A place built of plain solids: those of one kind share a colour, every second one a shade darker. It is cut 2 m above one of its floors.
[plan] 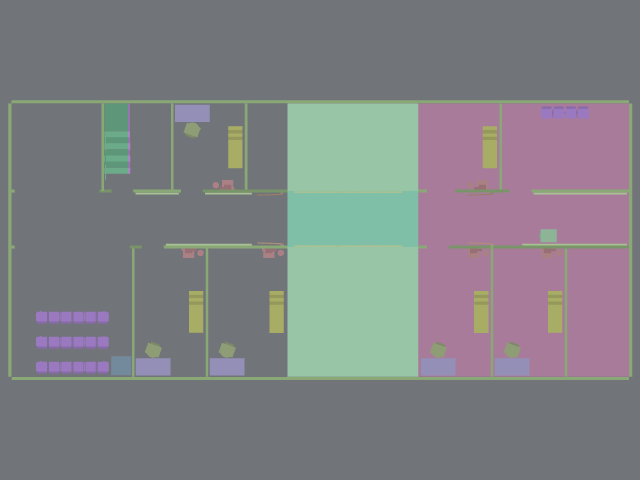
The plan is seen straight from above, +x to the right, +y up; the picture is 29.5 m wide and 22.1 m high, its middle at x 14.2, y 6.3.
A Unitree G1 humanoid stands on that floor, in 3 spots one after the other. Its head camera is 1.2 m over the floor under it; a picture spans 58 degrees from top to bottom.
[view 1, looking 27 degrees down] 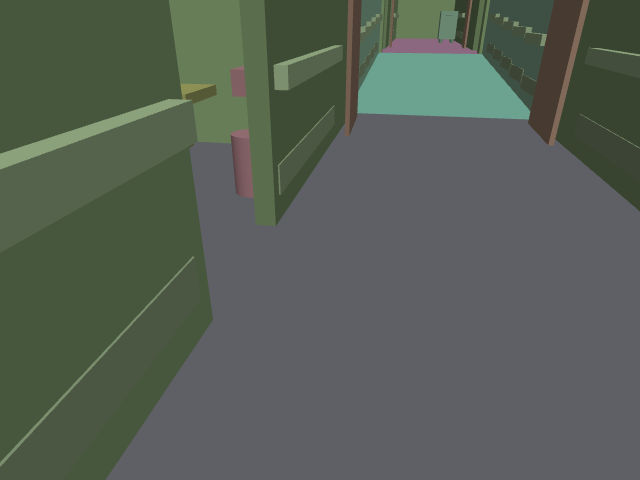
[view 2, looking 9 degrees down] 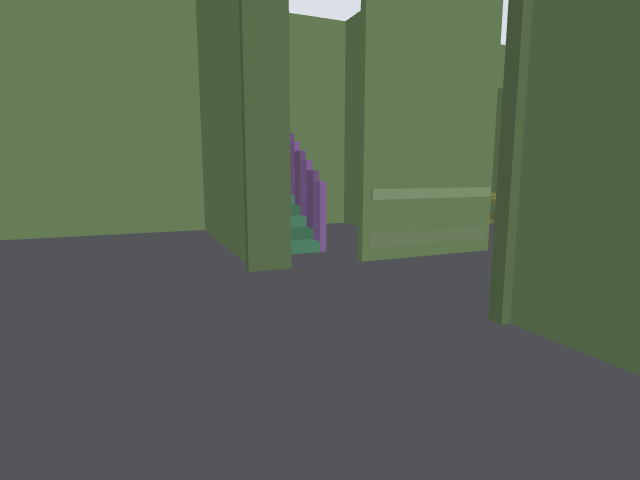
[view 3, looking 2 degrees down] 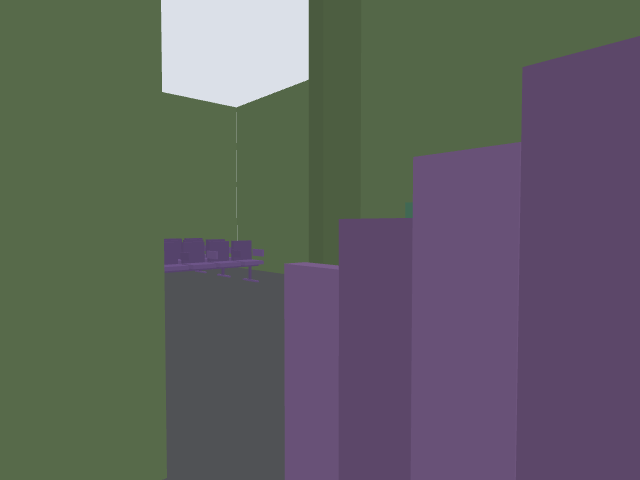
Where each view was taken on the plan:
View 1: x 6.35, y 7.71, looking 11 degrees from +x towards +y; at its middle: ground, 2.64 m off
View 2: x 2.85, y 3.45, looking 67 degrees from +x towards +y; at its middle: stair_wall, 6.51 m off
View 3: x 6.41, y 10.60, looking -132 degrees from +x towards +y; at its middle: wall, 2.71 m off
